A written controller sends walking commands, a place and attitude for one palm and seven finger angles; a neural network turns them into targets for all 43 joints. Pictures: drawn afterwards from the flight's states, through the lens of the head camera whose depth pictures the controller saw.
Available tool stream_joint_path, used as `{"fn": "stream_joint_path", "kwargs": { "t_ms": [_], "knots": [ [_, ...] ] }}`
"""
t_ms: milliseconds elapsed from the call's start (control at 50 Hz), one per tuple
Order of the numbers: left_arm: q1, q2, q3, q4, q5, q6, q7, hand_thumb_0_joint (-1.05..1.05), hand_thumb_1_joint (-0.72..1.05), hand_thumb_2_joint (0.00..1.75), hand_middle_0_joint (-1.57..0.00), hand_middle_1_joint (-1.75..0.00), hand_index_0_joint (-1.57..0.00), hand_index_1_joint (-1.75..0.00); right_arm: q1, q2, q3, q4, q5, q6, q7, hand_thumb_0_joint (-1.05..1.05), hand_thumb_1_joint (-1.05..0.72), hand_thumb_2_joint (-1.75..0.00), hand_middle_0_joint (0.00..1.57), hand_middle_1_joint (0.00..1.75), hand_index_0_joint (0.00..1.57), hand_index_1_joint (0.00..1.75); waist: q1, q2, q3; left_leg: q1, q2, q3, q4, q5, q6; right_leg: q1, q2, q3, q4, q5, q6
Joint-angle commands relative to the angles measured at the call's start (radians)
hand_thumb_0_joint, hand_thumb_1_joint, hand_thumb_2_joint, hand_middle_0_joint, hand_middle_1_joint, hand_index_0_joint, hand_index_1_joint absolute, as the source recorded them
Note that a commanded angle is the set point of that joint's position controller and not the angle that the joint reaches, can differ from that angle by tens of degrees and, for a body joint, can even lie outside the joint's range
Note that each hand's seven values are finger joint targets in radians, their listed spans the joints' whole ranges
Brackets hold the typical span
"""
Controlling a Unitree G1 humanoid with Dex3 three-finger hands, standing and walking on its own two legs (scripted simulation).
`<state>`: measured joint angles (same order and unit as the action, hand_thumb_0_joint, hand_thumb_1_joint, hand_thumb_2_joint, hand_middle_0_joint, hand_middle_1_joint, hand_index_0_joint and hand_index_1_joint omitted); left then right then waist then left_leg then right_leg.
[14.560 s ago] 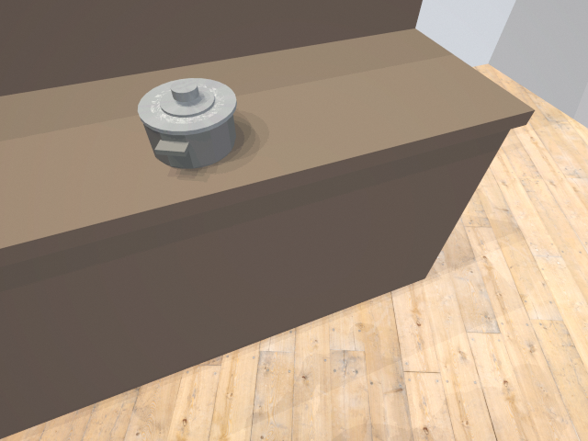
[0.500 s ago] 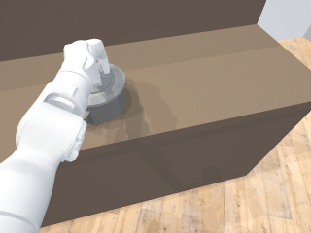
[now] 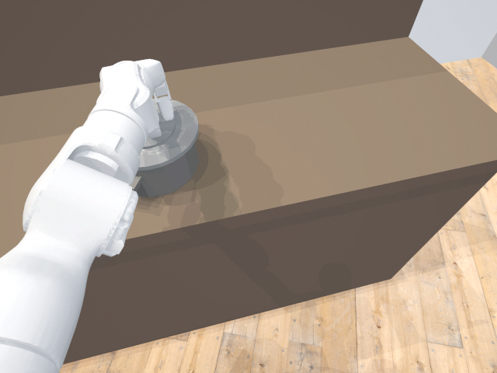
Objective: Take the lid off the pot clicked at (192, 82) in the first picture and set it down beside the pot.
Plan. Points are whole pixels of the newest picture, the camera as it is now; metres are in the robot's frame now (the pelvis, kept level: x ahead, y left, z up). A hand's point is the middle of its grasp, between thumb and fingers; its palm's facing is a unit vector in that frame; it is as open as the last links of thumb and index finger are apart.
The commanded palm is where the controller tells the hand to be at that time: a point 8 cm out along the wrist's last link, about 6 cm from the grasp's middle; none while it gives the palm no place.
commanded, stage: close the fingers and squeeze the knob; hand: left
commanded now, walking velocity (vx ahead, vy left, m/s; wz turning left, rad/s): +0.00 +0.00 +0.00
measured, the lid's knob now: (143, 118) +0.51 +0.13 +0.14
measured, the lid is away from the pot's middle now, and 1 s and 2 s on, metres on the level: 0.01 0.02 0.02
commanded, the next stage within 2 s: lift the lid straight up in 0.22 s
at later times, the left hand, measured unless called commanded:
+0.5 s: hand (148, 118) +0.48 +0.11 +0.16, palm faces -0.41 -0.10 -0.91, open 4.5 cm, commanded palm +0.50 +0.12 +0.23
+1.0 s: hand (146, 95) +0.50 +0.11 +0.19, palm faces -0.39 -0.16 -0.91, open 4.0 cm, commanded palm +0.51 +0.12 +0.27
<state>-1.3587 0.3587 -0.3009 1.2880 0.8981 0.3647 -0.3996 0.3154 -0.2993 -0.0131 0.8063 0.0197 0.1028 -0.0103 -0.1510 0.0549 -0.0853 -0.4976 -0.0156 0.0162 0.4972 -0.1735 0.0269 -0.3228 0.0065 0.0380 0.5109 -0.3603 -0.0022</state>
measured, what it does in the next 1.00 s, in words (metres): stands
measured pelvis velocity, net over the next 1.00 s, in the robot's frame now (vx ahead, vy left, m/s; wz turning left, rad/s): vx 0.00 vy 0.00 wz -0.01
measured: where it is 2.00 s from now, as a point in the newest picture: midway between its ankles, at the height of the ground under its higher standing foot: outside the picture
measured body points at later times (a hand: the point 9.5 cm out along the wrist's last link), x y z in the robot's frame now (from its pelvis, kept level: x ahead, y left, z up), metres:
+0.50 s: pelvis +0.00 +0.00 +0.00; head +0.04 -0.02 +0.45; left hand +0.50 +0.12 +0.21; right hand +0.02 -0.27 -0.14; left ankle +0.04 +0.11 -0.73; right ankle -0.07 -0.12 -0.73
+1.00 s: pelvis +0.00 +0.00 +0.00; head +0.04 -0.03 +0.45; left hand +0.51 +0.11 +0.24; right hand +0.02 -0.28 -0.14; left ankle +0.04 +0.11 -0.73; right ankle -0.07 -0.12 -0.73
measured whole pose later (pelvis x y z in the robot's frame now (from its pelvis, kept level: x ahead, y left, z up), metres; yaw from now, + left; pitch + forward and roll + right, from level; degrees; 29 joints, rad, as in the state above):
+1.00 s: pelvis +0.00 +0.00 +0.00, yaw +0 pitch +9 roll +1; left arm -1.41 0.38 -0.25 1.29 0.91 0.37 -0.43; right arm 0.31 -0.30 -0.01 0.82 0.02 0.04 -0.02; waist -0.15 0.06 -0.09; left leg -0.46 -0.01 0.02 0.46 -0.16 0.02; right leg -0.30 0.01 0.05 0.49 -0.35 -0.01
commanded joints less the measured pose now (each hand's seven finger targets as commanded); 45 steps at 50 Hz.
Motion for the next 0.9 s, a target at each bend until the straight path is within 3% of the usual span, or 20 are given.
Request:
{"fn": "stream_joint_path", "kwargs": {
  "t_ms": [0,40,100,180,220,260,320,360,420,440,480,520,540,620,660,700,760,800,860,880],
  "knots": [
    [-0.520,0.127,0.015,-0.149,0.006,-0.015,0.035,0.00,0.52,0.79,-0.70,-1.11,-0.92,-1.17,0.063,-0.150,-0.047,-0.066,0.003,-0.025,-0.008,0.00,-0.90,-0.90,0.20,0.30,0.20,0.30,-0.037,-0.119,-0.337,0.439,-0.043,-0.001,0.028,0.244,0.075,-0.130,0.072,-0.052,-0.077,0.422,-0.019],
    [-0.543,0.147,0.025,-0.202,-0.001,-0.025,0.036,0.00,0.54,0.81,-0.71,-1.12,-0.94,-1.18,0.058,-0.150,-0.049,-0.071,0.001,-0.028,-0.005,0.00,-0.90,-0.90,0.20,0.30,0.20,0.30,-0.027,-0.092,-0.386,0.461,-0.043,0.000,0.030,0.273,0.074,-0.106,0.068,-0.047,-0.070,0.449,-0.019],
    [-0.531,0.132,0.020,-0.157,-0.005,-0.014,0.038,0.00,0.58,0.82,-0.71,-1.12,-0.98,-1.19,0.055,-0.148,-0.045,-0.065,0.005,-0.031,-0.008,0.00,-0.90,-0.90,0.20,0.30,0.20,0.30,-0.035,-0.119,-0.323,0.433,-0.044,0.002,0.019,0.223,0.075,-0.128,0.071,-0.050,-0.082,0.411,-0.017],
    [-0.531,0.160,0.035,-0.159,0.000,-0.019,0.042,0.00,0.63,0.85,-0.72,-1.13,-1.04,-1.20,0.056,-0.148,-0.044,-0.066,0.002,-0.036,-0.010,0.00,-0.90,-0.90,0.20,0.30,0.20,0.30,-0.024,-0.110,-0.357,0.437,-0.047,-0.001,0.019,0.235,0.076,-0.108,0.068,-0.046,-0.078,0.421,-0.019],
    [-0.528,0.130,0.021,-0.174,-0.005,-0.021,0.042,0.00,0.66,0.86,-0.71,-1.13,-1.06,-1.20,0.062,-0.147,-0.048,-0.066,0.002,-0.036,-0.007,0.00,-0.90,-0.90,0.20,0.30,0.20,0.30,-0.024,-0.086,-0.356,0.453,-0.044,-0.001,0.025,0.270,0.073,-0.111,0.066,-0.050,-0.078,0.448,-0.022],
    [-0.522,0.195,0.058,-0.187,0.004,-0.030,0.043,0.00,0.67,0.86,-0.71,-1.13,-1.08,-1.21,0.053,-0.147,-0.046,-0.072,0.002,-0.037,-0.006,0.00,-0.90,-0.90,0.20,0.30,0.20,0.30,-0.009,-0.106,-0.394,0.452,-0.045,-0.001,0.022,0.270,0.074,-0.080,0.067,-0.045,-0.069,0.447,-0.021],
    [-0.519,0.111,0.010,-0.206,-0.011,-0.029,0.041,0.00,0.69,0.87,-0.70,-1.14,-1.11,-1.21,0.050,-0.141,-0.049,-0.075,0.006,-0.036,-0.005,0.00,-0.90,-0.90,0.20,0.30,0.20,0.30,-0.021,-0.093,-0.350,0.462,-0.044,-0.001,0.024,0.273,0.073,-0.113,0.068,-0.051,-0.081,0.443,-0.021],
    [-0.577,0.176,0.041,-0.226,-0.007,-0.029,0.048,0.00,0.70,0.87,-0.70,-1.14,-1.13,-1.21,0.042,-0.145,-0.044,-0.071,0.007,-0.037,-0.006,0.00,-0.90,-0.90,0.20,0.30,0.20,0.30,-0.020,-0.088,-0.361,0.462,-0.046,-0.001,0.015,0.255,0.074,-0.104,0.070,-0.046,-0.079,0.434,-0.021],
    [-0.631,0.124,0.011,-0.289,-0.014,-0.045,0.057,0.00,0.70,0.87,-0.70,-1.14,-1.14,-1.21,0.049,-0.136,-0.049,-0.074,0.008,-0.056,-0.004,0.00,-0.90,-0.90,0.20,0.30,0.20,0.30,-0.019,-0.037,-0.417,0.531,-0.039,-0.016,0.020,0.306,0.070,-0.120,0.073,-0.052,-0.075,0.432,-0.028],
    [-0.639,0.150,0.023,-0.298,-0.009,-0.049,0.059,0.00,0.70,0.87,-0.70,-1.14,-1.14,-1.21,0.040,-0.133,-0.048,-0.075,0.006,-0.063,-0.002,0.00,-0.90,-0.90,0.20,0.30,0.20,0.30,-0.014,-0.030,-0.428,0.542,-0.043,-0.018,0.020,0.307,0.071,-0.117,0.076,-0.048,-0.075,0.429,-0.026],
    [-0.632,0.170,0.035,-0.252,-0.006,-0.041,0.061,0.00,0.71,0.87,-0.70,-1.14,-1.14,-1.21,0.039,-0.136,-0.046,-0.068,0.009,-0.067,-0.007,0.00,-0.90,-0.90,0.20,0.30,0.20,0.30,-0.021,-0.087,-0.403,0.503,-0.047,-0.011,0.012,0.257,0.075,-0.108,0.075,-0.046,-0.084,0.420,-0.021],
    [-0.694,0.156,0.029,-0.318,-0.021,-0.051,0.065,0.00,0.71,0.87,-0.69,-1.14,-1.14,-1.21,0.044,-0.131,-0.048,-0.073,0.009,-0.084,-0.008,0.00,-0.90,-0.90,0.20,0.30,0.20,0.30,-0.018,-0.050,-0.438,0.537,-0.047,-0.013,0.020,0.293,0.076,-0.100,0.073,-0.044,-0.080,0.457,-0.023],
    [-0.715,0.193,0.045,-0.342,-0.015,-0.058,0.068,0.00,0.71,0.87,-0.69,-1.14,-1.14,-1.21,0.042,-0.134,-0.049,-0.069,0.008,-0.091,-0.007,0.00,-0.90,-0.90,0.20,0.30,0.20,0.30,-0.014,-0.058,-0.477,0.558,-0.048,-0.016,0.021,0.321,0.076,-0.085,0.076,-0.042,-0.071,0.474,-0.022],
    [-0.676,0.174,0.036,-0.263,-0.010,-0.037,0.063,0.00,0.71,0.87,-0.69,-1.14,-1.15,-1.21,0.047,-0.135,-0.047,-0.061,0.010,-0.097,-0.009,0.00,-0.90,-0.90,0.20,0.30,0.20,0.30,-0.017,-0.074,-0.418,0.517,-0.052,-0.010,0.018,0.301,0.075,-0.093,0.075,-0.044,-0.084,0.476,-0.022],
    [-0.701,0.220,0.057,-0.276,0.003,-0.038,0.063,0.00,0.71,0.87,-0.69,-1.14,-1.15,-1.21,0.035,-0.136,-0.045,-0.059,0.009,-0.103,-0.010,0.00,-0.90,-0.90,0.20,0.30,0.20,0.30,-0.009,-0.067,-0.436,0.526,-0.055,-0.012,0.018,0.302,0.076,-0.088,0.075,-0.040,-0.077,0.477,-0.022],
    [-0.694,0.204,0.044,-0.231,0.007,-0.023,0.058,0.00,0.71,0.87,-0.69,-1.14,-1.15,-1.21,0.037,-0.137,-0.043,-0.052,0.013,-0.099,-0.013,0.00,-0.90,-0.90,0.20,0.30,0.20,0.30,-0.023,-0.089,-0.391,0.494,-0.055,-0.009,0.008,0.248,0.076,-0.104,0.074,-0.042,-0.089,0.442,-0.018],
    [-0.733,0.260,0.071,-0.283,0.017,-0.036,0.048,0.00,0.71,0.87,-0.69,-1.14,-1.15,-1.21,0.037,-0.140,-0.044,-0.060,0.009,-0.106,-0.014,0.00,-0.90,-0.90,0.20,0.30,0.20,0.30,-0.004,-0.065,-0.473,0.523,-0.057,-0.007,0.017,0.303,0.077,-0.058,0.069,-0.032,-0.074,0.506,-0.021],
    [-0.699,0.218,0.045,-0.214,0.029,-0.017,0.041,0.00,0.71,0.87,-0.69,-1.14,-1.15,-1.21,0.038,-0.136,-0.042,-0.054,0.011,-0.100,-0.015,0.00,-0.90,-0.90,0.20,0.30,0.20,0.30,-0.013,-0.067,-0.417,0.499,-0.057,-0.005,0.016,0.289,0.075,-0.087,0.071,-0.039,-0.082,0.481,-0.020],
    [-0.675,0.305,0.102,-0.179,0.040,0.002,0.029,0.00,0.71,0.87,-0.69,-1.14,-1.15,-1.21,0.042,-0.149,-0.042,-0.054,0.006,-0.086,-0.015,0.00,-0.90,-0.90,0.20,0.30,0.20,0.30,-0.002,-0.113,-0.417,0.462,-0.059,0.004,0.010,0.290,0.077,-0.038,0.064,-0.033,-0.085,0.521,-0.017],
    [-0.699,0.292,0.085,-0.188,0.039,0.007,0.023,0.00,0.71,0.87,-0.69,-1.14,-1.15,-1.21,0.034,-0.146,-0.038,-0.061,0.008,-0.085,-0.017,0.00,-0.90,-0.90,0.20,0.30,0.20,0.30,-0.005,-0.114,-0.414,0.447,-0.062,0.008,0.006,0.274,0.078,-0.031,0.062,-0.031,-0.088,0.522,-0.014]
  ]
}}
